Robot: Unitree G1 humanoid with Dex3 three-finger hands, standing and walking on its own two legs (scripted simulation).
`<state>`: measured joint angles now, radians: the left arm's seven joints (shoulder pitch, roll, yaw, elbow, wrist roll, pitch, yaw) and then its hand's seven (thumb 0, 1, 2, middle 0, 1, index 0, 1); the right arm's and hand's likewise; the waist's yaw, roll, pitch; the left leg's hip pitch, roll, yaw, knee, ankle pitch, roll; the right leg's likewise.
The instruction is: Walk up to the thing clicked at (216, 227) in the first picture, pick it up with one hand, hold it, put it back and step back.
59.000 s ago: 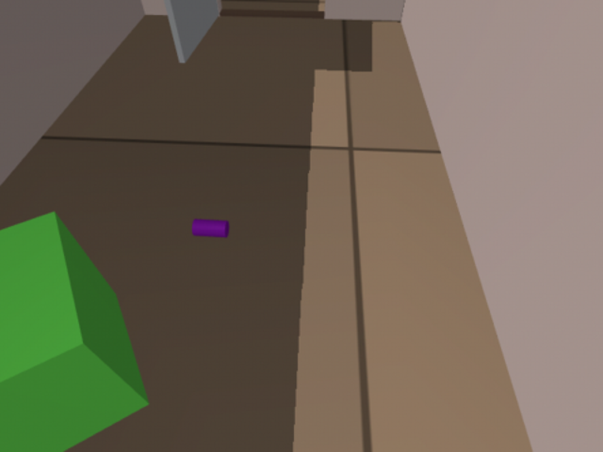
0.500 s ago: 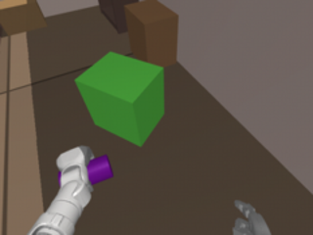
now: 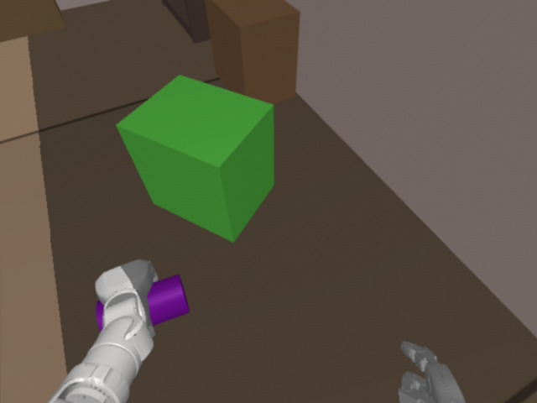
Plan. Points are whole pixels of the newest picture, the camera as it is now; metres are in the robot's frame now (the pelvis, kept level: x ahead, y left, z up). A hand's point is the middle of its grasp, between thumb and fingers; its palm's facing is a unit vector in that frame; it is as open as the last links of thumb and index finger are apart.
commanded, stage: crouch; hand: left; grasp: from above
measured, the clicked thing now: (145, 306) +0.29 +0.23 -0.11
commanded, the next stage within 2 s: lower in 1.56 s
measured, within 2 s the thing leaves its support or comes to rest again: neither
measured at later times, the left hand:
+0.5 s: hand (167, 319) +0.34 +0.25 -0.32, palm faces -0.36 -0.15 -0.92, open 9.6 cm
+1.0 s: hand (173, 341) +0.34 +0.28 -0.51, palm faces -0.40 -0.17 -0.90, open 9.6 cm
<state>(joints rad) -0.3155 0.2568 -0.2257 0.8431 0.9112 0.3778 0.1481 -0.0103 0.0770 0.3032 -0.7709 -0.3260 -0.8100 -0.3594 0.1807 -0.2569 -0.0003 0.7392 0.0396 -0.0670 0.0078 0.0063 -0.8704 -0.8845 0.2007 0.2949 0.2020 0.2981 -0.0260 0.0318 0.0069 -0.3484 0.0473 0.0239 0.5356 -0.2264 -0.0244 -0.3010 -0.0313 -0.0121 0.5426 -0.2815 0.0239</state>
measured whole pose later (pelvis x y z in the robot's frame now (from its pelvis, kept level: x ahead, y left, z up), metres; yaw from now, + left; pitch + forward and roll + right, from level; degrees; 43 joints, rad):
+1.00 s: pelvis -0.06 +0.01 -0.32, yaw -5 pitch +37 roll -6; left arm -0.71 0.52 0.15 1.28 1.03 0.06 0.48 -0.01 0.07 0.32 -0.77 -0.32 -0.82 -0.34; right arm 0.11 -0.25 0.00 0.81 -0.12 -0.16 0.08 0.00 -0.88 -0.89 0.20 0.29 0.20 0.30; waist -0.16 0.01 -0.16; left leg -2.05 0.07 -0.11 2.03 -0.64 -0.03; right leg -1.94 0.00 -0.03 2.01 -0.72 0.03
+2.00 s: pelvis -0.08 +0.01 -0.44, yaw -8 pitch +32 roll -6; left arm -0.82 0.67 0.27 1.46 1.09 -0.06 0.51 -0.01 0.05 0.37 -0.76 -0.36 -0.80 -0.39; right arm 0.09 -0.28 0.04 0.84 -0.17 -0.17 0.16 0.00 -0.90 -0.89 0.20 0.30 0.20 0.30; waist -0.18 -0.04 -0.01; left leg -2.33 0.06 -0.18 2.41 -0.65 -0.04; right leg -2.22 0.05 -0.05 2.37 -0.72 0.05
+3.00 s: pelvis -0.07 +0.01 -0.47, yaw -13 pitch +26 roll -11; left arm -0.85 0.83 0.35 1.66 1.11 -0.12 0.67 -0.01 0.04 0.39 -0.76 -0.35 -0.80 -0.38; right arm 0.04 -0.31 0.16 0.83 -0.27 -0.28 0.29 0.00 -0.89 -0.89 0.20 0.29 0.20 0.30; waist -0.25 -0.10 0.12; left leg -2.36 0.06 -0.28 2.56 -0.69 -0.04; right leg -2.22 0.08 -0.11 2.45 -0.72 0.07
